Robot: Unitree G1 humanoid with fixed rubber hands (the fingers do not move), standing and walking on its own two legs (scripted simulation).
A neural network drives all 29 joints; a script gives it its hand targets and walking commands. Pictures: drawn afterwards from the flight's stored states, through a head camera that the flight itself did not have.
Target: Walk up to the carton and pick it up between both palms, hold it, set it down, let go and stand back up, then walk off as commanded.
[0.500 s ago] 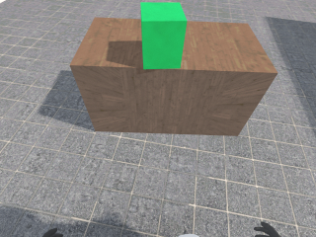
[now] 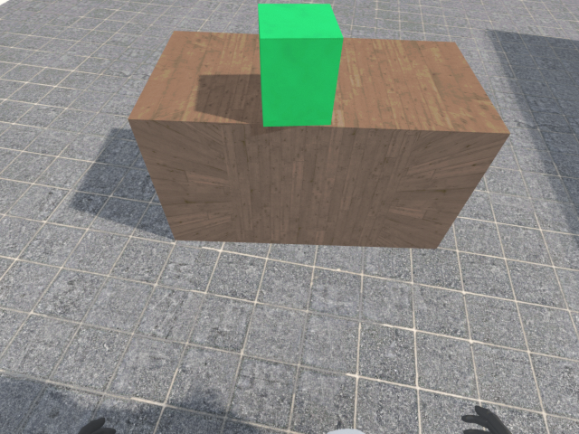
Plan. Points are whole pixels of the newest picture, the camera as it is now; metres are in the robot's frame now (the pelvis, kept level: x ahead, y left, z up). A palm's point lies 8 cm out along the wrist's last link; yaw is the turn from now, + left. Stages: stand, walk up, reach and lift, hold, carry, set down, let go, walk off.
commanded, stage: stand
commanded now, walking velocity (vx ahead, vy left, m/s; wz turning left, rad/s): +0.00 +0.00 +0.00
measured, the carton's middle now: (295, 66) +1.03 -0.04 -0.03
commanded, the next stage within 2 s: none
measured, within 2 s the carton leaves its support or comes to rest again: neither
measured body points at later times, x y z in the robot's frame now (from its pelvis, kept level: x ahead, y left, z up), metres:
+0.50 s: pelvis +0.00 +0.00 +0.00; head +0.01 +0.00 +0.45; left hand +0.10 +0.30 -0.11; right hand +0.10 -0.31 -0.10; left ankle +0.00 +0.12 -0.73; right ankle +0.05 -0.12 -0.73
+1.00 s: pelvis +0.00 +0.00 +0.00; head +0.02 +0.00 +0.45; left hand +0.10 +0.30 -0.11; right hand +0.10 -0.30 -0.11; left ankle +0.00 +0.12 -0.73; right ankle +0.05 -0.12 -0.73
